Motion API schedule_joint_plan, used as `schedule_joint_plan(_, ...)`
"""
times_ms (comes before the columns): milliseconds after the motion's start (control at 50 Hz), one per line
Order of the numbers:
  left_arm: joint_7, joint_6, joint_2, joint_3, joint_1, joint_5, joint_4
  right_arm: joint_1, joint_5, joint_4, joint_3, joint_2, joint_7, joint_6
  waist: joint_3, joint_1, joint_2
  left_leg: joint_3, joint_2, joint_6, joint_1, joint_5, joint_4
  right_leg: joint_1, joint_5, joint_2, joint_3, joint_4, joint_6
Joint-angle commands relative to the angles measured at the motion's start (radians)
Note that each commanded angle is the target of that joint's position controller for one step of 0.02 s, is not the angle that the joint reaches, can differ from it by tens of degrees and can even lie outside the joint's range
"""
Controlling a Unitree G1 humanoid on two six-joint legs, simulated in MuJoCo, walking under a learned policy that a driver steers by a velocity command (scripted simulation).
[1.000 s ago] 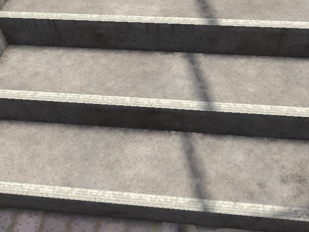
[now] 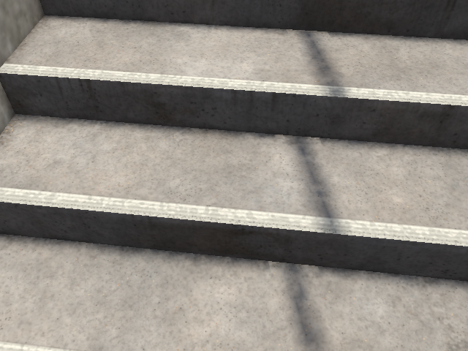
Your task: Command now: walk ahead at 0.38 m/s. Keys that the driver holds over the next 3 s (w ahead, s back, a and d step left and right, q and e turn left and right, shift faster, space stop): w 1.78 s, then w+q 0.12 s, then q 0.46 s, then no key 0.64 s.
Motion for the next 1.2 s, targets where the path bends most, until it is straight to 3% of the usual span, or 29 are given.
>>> schedule_joint_plan(20, -0.002, -0.026, 0.166, 0.048, 0.187, 0.016, 0.016, -0.241, 0.015, -0.148, -0.015, -0.100, 0.012, -0.046, 0.165, 0.069, -0.117, -0.067, 0.103, -0.010, -0.645, -0.164, 0.338, 0.325, 0.318, -0.443, 0.488, -0.243, -0.266)
schedule_joint_plan(80, -0.009, -0.009, 0.139, 0.041, 0.093, 0.010, -0.031, -0.263, 0.015, -0.173, -0.003, -0.070, 0.027, -0.036, 0.130, 0.026, -0.045, -0.064, 0.170, -0.023, -0.656, -0.048, 0.327, 0.293, 0.347, -0.352, 0.291, -0.285, -0.169)
schedule_joint_plan(140, -0.009, 0.000, 0.170, 0.043, 0.015, 0.006, -0.079, -0.303, -0.012, -0.198, 0.025, -0.011, 0.045, -0.040, 0.117, 0.021, -0.093, 0.046, 0.092, -0.061, -0.201, 0.201, 0.080, -0.077, 0.371, -0.184, 0.081, -0.321, -0.112)
schedule_joint_plan(200, -0.016, 0.004, 0.216, 0.053, 0.035, 0.005, -0.083, -0.093, 0.001, -0.144, -0.006, -0.100, 0.028, -0.018, 0.021, -0.077, -0.166, 0.073, 0.020, -0.037, 0.078, 0.206, 0.062, -0.112, 0.727, -0.197, 0.046, -0.121, -0.097)
schedule_joint_plan(240, -0.025, -0.002, 0.194, 0.040, -0.034, -0.002, -0.107, 0.174, -0.003, -0.067, -0.052, -0.175, 0.013, -0.002, -0.089, -0.240, -0.127, 0.096, 0.001, 0.005, 0.384, 0.280, -0.079, -0.208, 0.899, -0.128, 0.001, 0.263, -0.042)
schedule_joint_plan(260, -0.035, -0.019, 0.140, 0.024, -0.094, 0.018, -0.145, 0.327, -0.022, -0.014, -0.070, -0.254, -0.002, 0.011, -0.111, -0.286, 0.071, -0.153, 0.171, 0.045, 0.587, 0.304, -0.149, -0.493, 0.476, -0.059, -0.005, 0.655, 0.005)
schedule_joint_plan(280, -0.038, -0.044, -0.014, -0.011, 0.053, 0.010, -0.130, 0.306, -0.058, -0.032, -0.056, -0.318, -0.002, 0.016, -0.233, -0.151, 0.332, -0.678, 0.459, 0.205, 0.629, 0.489, -0.296, -0.658, -0.220, 0.083, 0.110, 1.038, 0.010)
schedule_joint_plan(300, -0.048, -0.052, 0.026, 0.002, 0.084, -0.037, -0.112, 0.306, -0.047, -0.015, -0.046, -0.252, 0.012, 0.009, -0.235, -0.147, 0.225, -0.825, 0.500, 0.274, 0.541, 0.058, -0.435, -0.737, -0.156, 0.032, 0.192, 1.203, -0.007)
schedule_joint_plan(340, -0.044, -0.032, 0.083, 0.011, -0.119, -0.042, -0.198, 0.115, -0.024, -0.033, -0.001, -0.119, 0.036, 0.013, 0.032, -0.086, 0.074, -0.581, 0.411, 0.181, 0.268, -0.289, -0.466, -0.910, -0.014, -0.084, 0.052, 1.297, -0.045)
schedule_joint_plan(400, -0.030, 0.027, 0.014, -0.003, -0.073, -0.014, -0.221, 0.026, -0.059, -0.020, 0.042, -0.040, 0.053, 0.022, 0.091, 0.024, 0.093, -0.335, 0.309, 0.097, -0.060, -0.196, -0.472, -0.892, 0.072, -0.127, 0.045, 1.402, -0.067)
schedule_joint_plan(460, -0.019, 0.057, -0.048, -0.032, -0.103, -0.015, -0.269, 0.170, -0.065, 0.040, 0.065, -0.029, 0.040, 0.029, 0.117, 0.008, 0.124, -0.281, 0.313, 0.127, -0.085, -0.171, -0.477, -1.115, 0.066, -0.087, 0.032, 1.732, -0.036)
schedule_joint_plan(540, -0.020, 0.026, -0.100, -0.100, -0.289, -0.005, -0.420, 0.258, -0.067, 0.072, 0.094, -0.009, 0.014, 0.043, 0.172, -0.006, 0.034, -0.250, 0.335, 0.084, 0.050, -0.034, -0.442, -1.480, 0.079, -0.048, 0.145, 1.862, -0.043)
schedule_joint_plan(560, -0.030, 0.012, -0.087, -0.116, -0.351, 0.007, -0.477, 0.228, -0.052, 0.057, 0.097, -0.020, 0.009, 0.048, 0.163, 0.011, -0.003, -0.173, 0.281, 0.054, -0.027, -0.043, -0.452, -1.416, 0.151, -0.062, 0.112, 1.646, -0.037)
schedule_joint_plan(580, -0.026, 0.049, -0.044, -0.091, -0.520, 0.075, -0.565, 0.207, -0.054, 0.058, 0.082, -0.081, 0.013, 0.008, 0.182, 0.019, -0.054, -0.121, 0.228, 0.065, -0.185, -0.152, -0.570, -1.207, 0.062, -0.054, -0.086, 1.478, -0.029)
schedule_joint_plan(620, -0.025, 0.094, -0.045, -0.098, -0.529, 0.069, -0.603, 0.311, -0.017, 0.075, 0.070, -0.105, -0.024, -0.018, 0.124, -0.039, 0.031, -0.179, 0.259, 0.152, -0.103, 0.023, -0.734, -1.034, 0.035, -0.092, -0.140, 1.298, -0.025)
schedule_joint_plan(680, -0.033, 0.097, -0.093, -0.113, -0.429, 0.038, -0.564, 0.357, -0.016, 0.074, 0.063, -0.093, -0.048, -0.002, 0.022, -0.033, 0.086, -0.001, 0.254, 0.120, 0.265, 0.760, -0.620, -0.855, -0.077, -0.072, -0.190, 0.987, -0.106)
schedule_joint_plan(720, -0.032, 0.074, -0.045, -0.083, -0.229, 0.010, -0.489, 0.372, -0.036, 0.046, 0.061, -0.101, -0.037, -0.001, -0.169, 0.068, 0.193, 0.016, 0.297, 0.124, 0.341, 1.640, -0.323, -0.487, -0.151, 0.067, -0.234, 0.801, -0.139)
schedule_joint_plan(740, -0.034, 0.062, 0.002, -0.065, -0.095, 0.024, -0.455, 0.323, -0.031, 0.029, 0.042, -0.154, -0.022, -0.004, -0.246, 0.140, 0.253, 0.017, 0.330, 0.104, 0.405, 1.759, -0.120, -0.377, -0.151, 0.084, -0.167, 0.665, -0.161)
schedule_joint_plan(760, -0.038, 0.051, 0.069, -0.032, 0.035, 0.058, -0.412, 0.289, -0.030, -0.001, 0.025, -0.174, -0.009, -0.015, -0.342, 0.201, 0.230, 0.001, 0.300, 0.082, 0.318, 1.562, 0.146, -0.211, -0.204, 0.002, 0.067, 0.577, -0.198)
schedule_joint_plan(780, -0.025, 0.061, 0.199, 0.014, 0.113, 0.069, -0.351, 0.278, -0.006, -0.087, 0.027, -0.077, 0.031, -0.028, -0.366, 0.175, -0.134, -0.011, 0.106, 0.015, -0.098, 0.954, 0.508, -0.019, -0.427, -0.248, 0.666, 0.173, -0.302)
schedule_joint_plan(800, -0.011, 0.082, 0.256, 0.045, 0.070, 0.044, -0.327, 0.196, -0.069, -0.111, 0.009, -0.069, 0.062, -0.035, -0.338, 0.156, -0.231, -0.146, -0.019, 0.006, -0.273, 0.244, 0.889, -0.040, -0.624, -0.321, 1.113, -0.236, -0.305)
schedule_joint_plan(840, -0.018, 0.069, 0.135, 0.025, -0.140, 0.048, -0.281, 0.081, -0.095, -0.230, 0.016, 0.014, 0.053, -0.016, -0.010, 0.007, -0.013, -0.163, 0.059, 0.026, -0.512, 0.259, 1.196, -0.340, -0.699, -0.330, 0.871, -0.153, -0.236)
schedule_joint_plan(860, -0.073, 0.033, 0.023, -0.023, -0.040, 0.105, -0.220, 0.022, -0.065, -0.183, 0.021, -0.024, 0.067, -0.014, 0.169, 0.117, -0.007, -0.413, -0.038, 0.104, -0.666, 0.420, 1.343, -0.430, -0.407, -0.265, 0.711, -0.064, -0.272)
schedule_joint_plan(900, -0.106, 0.005, -0.052, -0.039, -0.122, 0.134, -0.130, 0.092, -0.060, -0.215, 0.058, 0.075, 0.078, -0.011, 0.102, -0.034, 0.049, -0.433, -0.029, 0.223, -0.745, 0.471, 1.366, -0.443, -0.125, -0.241, 0.462, -0.038, -0.184)
schedule_joint_plan(960, -0.123, -0.016, -0.023, -0.038, -0.187, 0.132, -0.116, 0.084, -0.051, -0.231, 0.043, -0.013, 0.083, 0.012, 0.006, -0.116, 0.017, -0.286, 0.007, 0.223, -0.806, 0.471, 1.255, -0.409, 0.024, -0.159, 0.150, -0.106, -0.125)
schedule_joint_plan(1040, -0.095, -0.016, -0.035, -0.069, 0.114, 0.169, -0.030, -0.123, -0.057, -0.268, 0.070, 0.024, 0.092, 0.019, -0.031, -0.015, -0.122, -0.143, 0.022, 0.185, -1.076, 0.324, 1.533, -0.206, 0.191, -0.131, 0.100, -0.131, -0.146)
schedule_joint_plan(1120, -0.094, -0.003, -0.055, -0.092, 0.272, 0.193, 0.037, -0.311, -0.048, -0.339, 0.116, 0.044, 0.058, 0.015, 0.021, 0.036, -0.057, -0.129, 0.085, 0.184, -1.414, 0.208, 1.449, 0.114, 0.242, -0.207, 0.160, -0.160, -0.183)
schedule_joint_plan(1160, -0.113, 0.002, -0.036, -0.100, 0.345, 0.208, 0.078, -0.476, -0.042, -0.418, 0.120, 0.007, 0.063, 0.031, 0.038, 0.066, -0.010, -0.043, 0.123, 0.179, -1.407, 0.289, 1.213, 0.124, 0.239, -0.229, 0.150, -0.232, -0.185)
schedule_joint_plan(1200, -0.146, 0.005, -0.047, -0.109, 0.283, 0.185, 0.046, -0.581, -0.058, -0.459, 0.129, 0.033, 0.074, 0.074, 0.039, 0.050, -0.064, 0.050, 0.178, 0.152, -1.117, 0.339, 1.011, -0.098, 0.337, -0.244, 0.088, -0.377, -0.195)
Next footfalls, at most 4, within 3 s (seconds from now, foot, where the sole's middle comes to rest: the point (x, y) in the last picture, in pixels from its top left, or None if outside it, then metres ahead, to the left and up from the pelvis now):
0.26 left None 0.23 0.17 -0.77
0.74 right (262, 338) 0.50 -0.03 -0.61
1.32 left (197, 178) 0.90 0.16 -0.45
1.84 right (279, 67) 1.22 -0.08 -0.30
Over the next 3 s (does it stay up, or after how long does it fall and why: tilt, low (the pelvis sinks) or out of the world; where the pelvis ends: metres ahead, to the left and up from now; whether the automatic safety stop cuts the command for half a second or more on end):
stays up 1.27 0.02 0.47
